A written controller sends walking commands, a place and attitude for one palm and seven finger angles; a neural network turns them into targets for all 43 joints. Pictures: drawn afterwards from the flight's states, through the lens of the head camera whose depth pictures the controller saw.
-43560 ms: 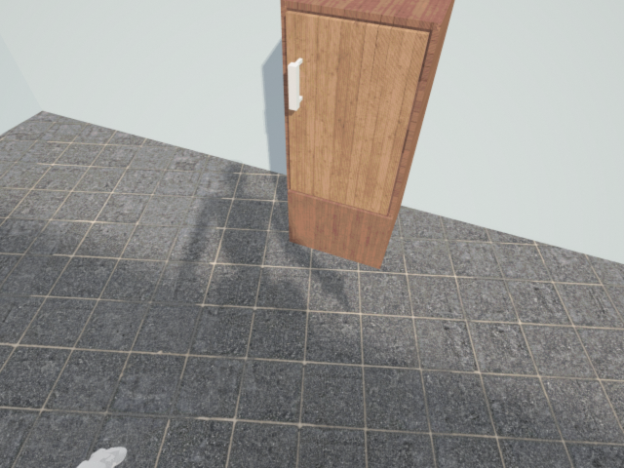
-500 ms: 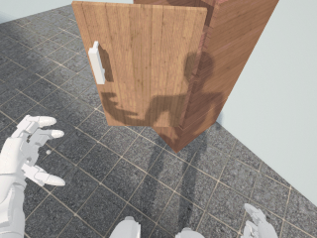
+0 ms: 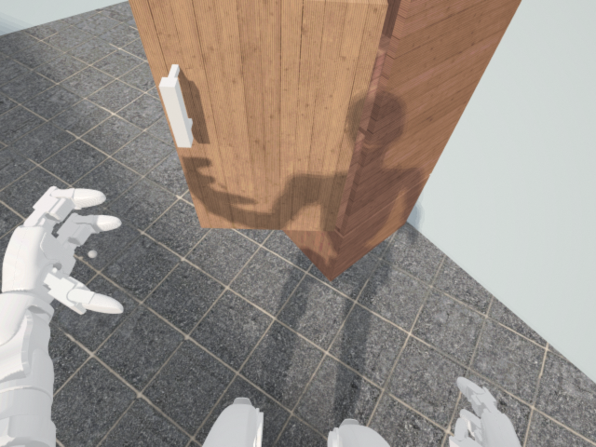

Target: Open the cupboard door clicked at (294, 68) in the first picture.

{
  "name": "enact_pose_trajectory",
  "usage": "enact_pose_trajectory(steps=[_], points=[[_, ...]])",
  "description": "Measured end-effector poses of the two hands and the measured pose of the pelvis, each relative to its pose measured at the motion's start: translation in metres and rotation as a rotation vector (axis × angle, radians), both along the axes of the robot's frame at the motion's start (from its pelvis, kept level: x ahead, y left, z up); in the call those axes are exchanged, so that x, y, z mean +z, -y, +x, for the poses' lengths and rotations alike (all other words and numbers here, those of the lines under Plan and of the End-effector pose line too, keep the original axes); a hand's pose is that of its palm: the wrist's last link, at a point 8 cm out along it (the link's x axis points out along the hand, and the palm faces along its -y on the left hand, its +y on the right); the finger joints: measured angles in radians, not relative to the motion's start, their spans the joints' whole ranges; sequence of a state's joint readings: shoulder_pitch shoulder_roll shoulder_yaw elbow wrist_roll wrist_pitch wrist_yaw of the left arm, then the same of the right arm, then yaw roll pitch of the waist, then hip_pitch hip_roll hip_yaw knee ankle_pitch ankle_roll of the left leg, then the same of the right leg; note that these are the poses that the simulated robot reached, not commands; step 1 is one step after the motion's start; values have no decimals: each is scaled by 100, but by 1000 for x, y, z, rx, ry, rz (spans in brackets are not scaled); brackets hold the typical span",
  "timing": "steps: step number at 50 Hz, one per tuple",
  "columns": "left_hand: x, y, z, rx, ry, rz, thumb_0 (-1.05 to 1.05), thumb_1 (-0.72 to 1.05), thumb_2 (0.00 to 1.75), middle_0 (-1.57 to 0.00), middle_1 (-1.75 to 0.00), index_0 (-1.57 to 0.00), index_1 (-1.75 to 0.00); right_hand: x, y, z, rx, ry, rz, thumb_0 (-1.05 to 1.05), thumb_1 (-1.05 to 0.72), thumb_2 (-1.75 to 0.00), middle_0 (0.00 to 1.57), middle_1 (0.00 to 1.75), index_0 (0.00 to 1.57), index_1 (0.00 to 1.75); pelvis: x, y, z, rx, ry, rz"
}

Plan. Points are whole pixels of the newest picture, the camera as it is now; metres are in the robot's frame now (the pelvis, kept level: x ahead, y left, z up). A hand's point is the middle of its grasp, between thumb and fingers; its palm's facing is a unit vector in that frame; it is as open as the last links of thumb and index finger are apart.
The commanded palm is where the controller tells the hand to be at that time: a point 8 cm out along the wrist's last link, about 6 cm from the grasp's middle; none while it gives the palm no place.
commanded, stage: move the hooked fingers beside the handle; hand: left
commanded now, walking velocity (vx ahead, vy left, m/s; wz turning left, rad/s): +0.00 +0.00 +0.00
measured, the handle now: (180, 106) +0.62 +0.24 +0.05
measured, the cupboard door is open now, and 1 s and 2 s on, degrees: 50 50 50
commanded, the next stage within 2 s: none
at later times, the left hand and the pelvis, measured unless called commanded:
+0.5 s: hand (116, 197) +0.42 +0.28 +0.06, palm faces +0.03 -1.00 +0.01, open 14.0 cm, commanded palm +0.39 +0.33 +0.06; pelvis +0.00 +0.02 +0.00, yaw -2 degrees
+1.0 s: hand (130, 153) +0.50 +0.28 +0.07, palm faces +0.07 -1.00 -0.01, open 14.0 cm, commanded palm +0.48 +0.33 +0.06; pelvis +0.00 +0.02 -0.02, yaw -3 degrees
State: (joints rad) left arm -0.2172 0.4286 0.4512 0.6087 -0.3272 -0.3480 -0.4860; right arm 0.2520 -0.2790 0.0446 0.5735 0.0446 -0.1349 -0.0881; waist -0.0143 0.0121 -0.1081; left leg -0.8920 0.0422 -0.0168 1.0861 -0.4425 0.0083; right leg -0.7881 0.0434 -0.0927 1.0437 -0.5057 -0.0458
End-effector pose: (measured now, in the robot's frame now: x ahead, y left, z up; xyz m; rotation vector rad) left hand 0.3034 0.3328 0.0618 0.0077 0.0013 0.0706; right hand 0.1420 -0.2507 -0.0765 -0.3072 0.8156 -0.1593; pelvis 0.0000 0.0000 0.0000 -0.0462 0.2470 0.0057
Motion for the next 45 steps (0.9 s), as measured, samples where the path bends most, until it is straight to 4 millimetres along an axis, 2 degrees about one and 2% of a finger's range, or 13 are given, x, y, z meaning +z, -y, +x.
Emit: enact_pose_trajectory(steps=[8,14,19,24,32,37,45], points=[[9,0,34,-49,-2,-5,-1,-50,30,-30,-120,-30,-120,-3,1,-28,-64,-65,-4,1,-90,-90,21,30,20,30,1,-7,1,-10,-14,-4],[3,-7,51,-19,-33,-15,-1,-50,30,-30,-120,-30,-120,-6,-2,-49,-86,-127,-7,1,-90,-90,21,30,20,30,1,-14,0,-17,-32,-5],[2,-4,67,-24,1,-3,-1,-50,30,-30,-120,-30,-120,-12,-4,-64,-99,-191,-20,1,-90,-90,21,30,20,30,-2,-19,-2,-16,-47,-10],[3,1,86,-44,12,-10,-1,-50,30,-30,-120,-30,-120,-14,-7,-75,-124,-231,-23,1,-90,-90,21,30,20,30,-3,-23,-1,-21,-58,-14],[1,-12,110,-1,-14,-6,-1,-50,30,-30,-120,-30,-120,-15,-9,-90,-150,-286,-32,1,-90,-90,21,30,20,30,-6,-26,-1,-26,-80,-19],[8,-10,124,-20,24,7,-1,-50,30,-30,-120,-30,-120,-20,-9,-102,-156,-352,-38,1,-90,-90,21,30,20,30,-8,-27,-2,-24,-95,-24],[-2,-3,152,-29,-37,-15,-1,-50,30,-30,-120,-30,-120,-22,-5,-119,-188,-414,-55,1,-90,-90,21,30,20,30,-12,-26,-2,-27,-127,-27]])
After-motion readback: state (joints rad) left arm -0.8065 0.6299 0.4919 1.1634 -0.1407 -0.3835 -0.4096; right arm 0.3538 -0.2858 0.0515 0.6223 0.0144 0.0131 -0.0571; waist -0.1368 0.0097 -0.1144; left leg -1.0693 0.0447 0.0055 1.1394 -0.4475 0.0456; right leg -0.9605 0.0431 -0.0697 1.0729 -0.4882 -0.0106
